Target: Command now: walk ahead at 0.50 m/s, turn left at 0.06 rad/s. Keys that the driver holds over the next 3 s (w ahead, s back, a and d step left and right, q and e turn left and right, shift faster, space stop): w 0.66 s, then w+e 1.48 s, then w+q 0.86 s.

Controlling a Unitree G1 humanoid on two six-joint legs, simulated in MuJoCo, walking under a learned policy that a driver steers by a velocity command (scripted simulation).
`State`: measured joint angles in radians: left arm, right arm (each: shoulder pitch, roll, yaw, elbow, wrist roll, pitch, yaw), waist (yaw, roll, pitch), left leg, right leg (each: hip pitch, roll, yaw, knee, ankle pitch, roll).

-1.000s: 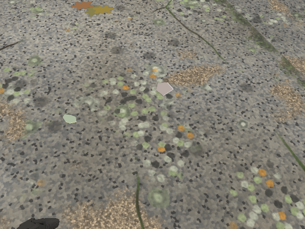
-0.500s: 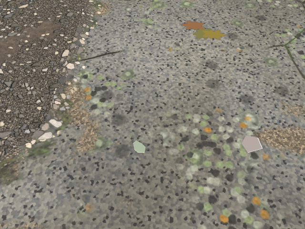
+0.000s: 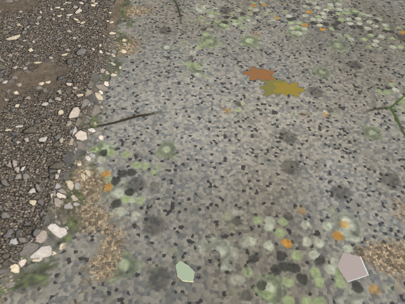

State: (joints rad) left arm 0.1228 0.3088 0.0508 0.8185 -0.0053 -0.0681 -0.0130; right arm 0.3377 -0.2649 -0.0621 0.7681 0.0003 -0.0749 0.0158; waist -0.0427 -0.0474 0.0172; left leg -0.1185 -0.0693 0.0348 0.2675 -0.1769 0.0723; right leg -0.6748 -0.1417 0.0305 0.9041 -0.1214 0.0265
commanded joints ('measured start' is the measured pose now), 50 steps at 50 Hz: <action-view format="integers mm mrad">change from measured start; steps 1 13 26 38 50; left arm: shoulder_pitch -53 299 144 220 142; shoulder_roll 33 283 120 141 32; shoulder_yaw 0 80 29 35 34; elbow -58 -2 10 62 -30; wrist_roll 1 16 2 -15 -22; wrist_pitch -12 -24 -33 19 45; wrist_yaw -8 -21 2 21 17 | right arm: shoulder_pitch -45 147 -181 -95 -142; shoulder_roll -161 -55 -71 -176 -112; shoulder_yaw -38 2 -5 -46 -32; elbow -55 -8 -57 -46 25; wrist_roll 4 2 2 6 -18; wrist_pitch -18 8 2 -34 -52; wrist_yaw -14 -27 -22 11 -14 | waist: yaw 14 126 66 -46 52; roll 99 -164 -8 -19 112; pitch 22 -357 1 -127 9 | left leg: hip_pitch -44 -391 -551 -58 -27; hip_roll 241 55 209 100 340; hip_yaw -119 -9 -80 -25 -58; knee -140 853 533 197 -142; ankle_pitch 204 38 177 141 192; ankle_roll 154 -56 -88 20 118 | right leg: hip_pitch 33 1005 521 637 -4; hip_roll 13 -200 -48 -40 -12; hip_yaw -6 464 69 43 80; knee -183 -423 -782 -362 166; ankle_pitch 186 -56 168 475 -50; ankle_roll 6 -329 -242 -151 -24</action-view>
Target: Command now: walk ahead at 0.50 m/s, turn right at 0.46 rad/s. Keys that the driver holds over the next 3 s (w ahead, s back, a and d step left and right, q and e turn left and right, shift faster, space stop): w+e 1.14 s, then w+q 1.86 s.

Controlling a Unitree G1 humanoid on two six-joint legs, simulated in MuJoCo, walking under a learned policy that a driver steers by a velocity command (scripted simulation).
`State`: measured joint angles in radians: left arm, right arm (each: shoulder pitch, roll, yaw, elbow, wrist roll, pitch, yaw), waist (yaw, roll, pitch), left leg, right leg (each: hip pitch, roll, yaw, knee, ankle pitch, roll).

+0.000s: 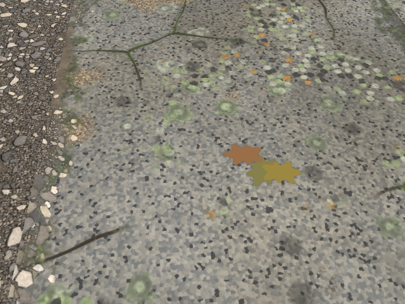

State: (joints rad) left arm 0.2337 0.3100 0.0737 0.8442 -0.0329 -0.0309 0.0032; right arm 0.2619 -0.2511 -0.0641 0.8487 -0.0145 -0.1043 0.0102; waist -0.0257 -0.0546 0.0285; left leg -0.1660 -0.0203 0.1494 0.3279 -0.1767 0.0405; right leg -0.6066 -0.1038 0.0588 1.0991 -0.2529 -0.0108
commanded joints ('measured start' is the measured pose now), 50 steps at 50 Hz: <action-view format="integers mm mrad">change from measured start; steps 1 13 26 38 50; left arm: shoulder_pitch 12 -131 33 115 19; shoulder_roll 27 63 132 121 43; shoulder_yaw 10 24 46 48 18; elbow -65 -186 -175 -149 -254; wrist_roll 8 10 19 11 6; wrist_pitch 7 5 -39 -4 13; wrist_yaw -3 -62 -2 23 1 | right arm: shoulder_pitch -60 -4 -150 -246 -56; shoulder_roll -133 -243 -121 -166 -144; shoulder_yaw -32 -68 -21 -32 -32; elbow -49 -5 -124 -174 -88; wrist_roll -4 43 -2 24 10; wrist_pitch -20 51 5 -36 -17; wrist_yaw -12 -35 -19 16 -4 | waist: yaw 31 41 20 31 8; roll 115 142 24 -83 148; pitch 4 -18 -52 -43 -12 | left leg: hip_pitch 32 285 -455 -204 53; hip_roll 285 317 122 20 287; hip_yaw -137 77 -204 -212 -312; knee -207 76 612 117 -168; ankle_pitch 206 814 -10 126 95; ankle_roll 147 67 -101 -36 152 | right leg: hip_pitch -85 93 410 487 -111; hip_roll -47 98 -39 -31 -20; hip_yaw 48 -174 226 350 48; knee -83 -449 -883 -667 7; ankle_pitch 133 61 362 218 -24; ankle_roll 17 -102 -278 -164 9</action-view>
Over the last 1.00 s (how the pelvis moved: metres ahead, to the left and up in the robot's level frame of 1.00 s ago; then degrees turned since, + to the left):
0.57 -0.01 0.00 -8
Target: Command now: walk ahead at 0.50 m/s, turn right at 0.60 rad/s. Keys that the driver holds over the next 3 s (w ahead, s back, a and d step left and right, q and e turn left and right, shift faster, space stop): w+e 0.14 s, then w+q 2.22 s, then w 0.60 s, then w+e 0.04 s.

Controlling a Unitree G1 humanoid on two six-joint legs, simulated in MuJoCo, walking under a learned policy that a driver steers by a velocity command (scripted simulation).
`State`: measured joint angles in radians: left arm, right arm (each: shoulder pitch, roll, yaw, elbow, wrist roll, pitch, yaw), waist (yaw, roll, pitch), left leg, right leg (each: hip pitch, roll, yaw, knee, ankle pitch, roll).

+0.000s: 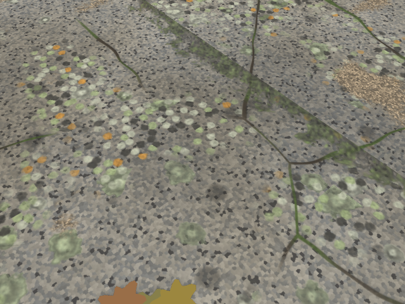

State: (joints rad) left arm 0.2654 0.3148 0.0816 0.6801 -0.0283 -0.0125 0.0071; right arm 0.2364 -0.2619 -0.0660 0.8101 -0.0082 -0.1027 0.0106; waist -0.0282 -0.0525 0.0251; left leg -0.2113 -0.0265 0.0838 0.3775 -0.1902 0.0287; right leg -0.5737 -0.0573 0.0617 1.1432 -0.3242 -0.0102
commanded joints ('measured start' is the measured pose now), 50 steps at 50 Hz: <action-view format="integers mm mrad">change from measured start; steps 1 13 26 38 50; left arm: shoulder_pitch -29 -216 -53 37 -63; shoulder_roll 35 48 51 146 86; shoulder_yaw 8 3 18 53 17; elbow -99 -168 4 96 3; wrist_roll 4 18 48 10 39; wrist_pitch -5 -36 -103 -52 -103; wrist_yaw -5 -52 -15 16 5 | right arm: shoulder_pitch -26 88 29 -223 -22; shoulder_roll -147 -249 -89 -82 -146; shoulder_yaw -35 -46 -11 0 -37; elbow -44 51 12 -121 -132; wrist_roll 3 53 40 28 16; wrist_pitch -19 37 72 63 32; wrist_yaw -6 -3 -8 56 7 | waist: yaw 8 14 8 65 43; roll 135 139 -17 -3 85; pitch -7 24 -9 57 -78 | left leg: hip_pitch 110 278 -437 -442 65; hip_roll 299 318 182 93 201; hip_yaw -215 -23 -188 -21 -448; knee -225 -83 733 269 -143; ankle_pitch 147 645 9 84 246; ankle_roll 170 126 -52 44 280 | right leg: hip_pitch -160 72 414 676 -36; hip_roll -71 42 -210 -245 -58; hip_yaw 44 -113 -28 -271 20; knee -74 -586 -1016 -888 -55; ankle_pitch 83 146 336 690 13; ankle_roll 15 -75 -195 -120 33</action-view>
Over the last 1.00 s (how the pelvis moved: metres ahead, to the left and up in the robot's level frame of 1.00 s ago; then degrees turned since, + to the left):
0.56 -0.13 0.00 -35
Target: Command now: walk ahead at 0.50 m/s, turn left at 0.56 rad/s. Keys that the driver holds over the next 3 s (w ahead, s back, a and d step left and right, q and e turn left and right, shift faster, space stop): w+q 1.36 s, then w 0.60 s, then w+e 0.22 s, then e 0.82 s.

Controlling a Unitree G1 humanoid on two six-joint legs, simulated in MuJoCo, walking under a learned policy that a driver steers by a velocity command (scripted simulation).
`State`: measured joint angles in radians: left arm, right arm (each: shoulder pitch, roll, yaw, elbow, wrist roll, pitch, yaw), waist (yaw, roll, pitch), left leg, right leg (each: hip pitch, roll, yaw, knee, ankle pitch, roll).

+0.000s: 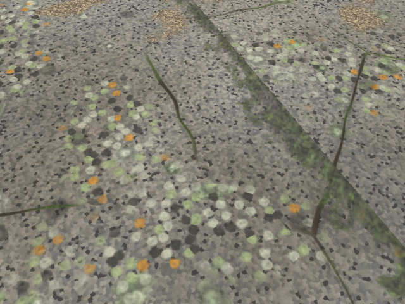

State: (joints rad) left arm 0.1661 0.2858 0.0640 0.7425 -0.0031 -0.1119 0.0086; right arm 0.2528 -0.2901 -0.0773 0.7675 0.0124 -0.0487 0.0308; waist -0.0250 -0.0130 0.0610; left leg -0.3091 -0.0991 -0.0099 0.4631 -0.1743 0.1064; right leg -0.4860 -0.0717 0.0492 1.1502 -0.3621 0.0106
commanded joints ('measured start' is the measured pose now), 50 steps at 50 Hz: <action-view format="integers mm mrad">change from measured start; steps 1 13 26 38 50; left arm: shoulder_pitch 25 -189 55 120 46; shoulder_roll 100 115 104 215 142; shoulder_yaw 30 26 32 60 19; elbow -64 -133 -19 53 -46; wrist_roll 16 -8 6 -24 17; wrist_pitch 5 -22 -10 40 4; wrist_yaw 4 -35 -13 -1 -11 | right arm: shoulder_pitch -27 96 -12 -230 -27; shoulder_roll -132 -156 -66 -66 -136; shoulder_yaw -30 -42 -12 -5 -28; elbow -88 -61 -174 -258 -205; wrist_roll -2 12 14 10 -7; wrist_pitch -23 12 32 19 -15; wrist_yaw -19 -54 -31 27 -15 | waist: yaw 40 -19 44 79 50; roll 41 139 -73 -64 58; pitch -102 -64 -44 -4 -116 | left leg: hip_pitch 127 183 -411 -292 150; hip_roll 263 243 220 140 268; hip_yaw -321 -397 -98 72 -358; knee -236 -66 649 174 -227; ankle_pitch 272 109 -102 61 234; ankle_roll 201 81 -112 -38 199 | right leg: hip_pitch -119 44 383 563 -137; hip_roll -38 71 -193 -206 -50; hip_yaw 19 29 111 -210 24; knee -111 -673 -986 -884 -60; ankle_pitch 79 323 289 751 75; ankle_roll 28 8 -204 -130 26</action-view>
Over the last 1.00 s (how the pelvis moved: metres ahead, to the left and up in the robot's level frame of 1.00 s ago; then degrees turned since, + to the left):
0.55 -0.01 0.00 15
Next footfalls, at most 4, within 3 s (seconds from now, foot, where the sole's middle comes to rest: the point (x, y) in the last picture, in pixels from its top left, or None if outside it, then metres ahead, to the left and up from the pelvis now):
0.30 right None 0.38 -0.13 -0.77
0.82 left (137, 272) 0.55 0.22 -0.77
1.30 right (140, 182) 0.90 0.23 -0.77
1.80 left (38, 195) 0.85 0.61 -0.77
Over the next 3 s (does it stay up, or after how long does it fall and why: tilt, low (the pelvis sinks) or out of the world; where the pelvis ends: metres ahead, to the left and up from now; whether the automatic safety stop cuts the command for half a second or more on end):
stays up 1.10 0.76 0.00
